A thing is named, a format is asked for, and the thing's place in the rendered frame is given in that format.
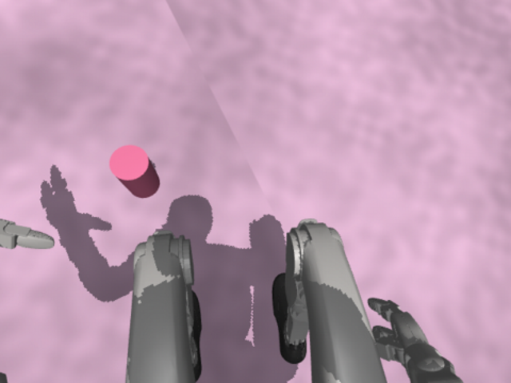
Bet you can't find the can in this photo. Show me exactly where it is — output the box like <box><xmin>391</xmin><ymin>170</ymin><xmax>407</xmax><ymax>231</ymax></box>
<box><xmin>109</xmin><ymin>145</ymin><xmax>160</xmax><ymax>198</ymax></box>

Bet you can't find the right robot arm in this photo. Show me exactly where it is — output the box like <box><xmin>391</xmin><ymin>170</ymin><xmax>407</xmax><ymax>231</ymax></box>
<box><xmin>403</xmin><ymin>343</ymin><xmax>464</xmax><ymax>383</ymax></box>

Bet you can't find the right robot foot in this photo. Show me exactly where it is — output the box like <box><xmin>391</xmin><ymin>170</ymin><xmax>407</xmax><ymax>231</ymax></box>
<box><xmin>272</xmin><ymin>273</ymin><xmax>307</xmax><ymax>364</ymax></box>

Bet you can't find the left robot hand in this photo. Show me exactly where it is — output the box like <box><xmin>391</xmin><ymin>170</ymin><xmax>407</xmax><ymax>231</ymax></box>
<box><xmin>0</xmin><ymin>219</ymin><xmax>54</xmax><ymax>249</ymax></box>

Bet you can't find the right robot hand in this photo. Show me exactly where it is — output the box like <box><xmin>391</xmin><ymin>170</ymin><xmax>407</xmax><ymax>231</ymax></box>
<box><xmin>367</xmin><ymin>298</ymin><xmax>429</xmax><ymax>368</ymax></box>

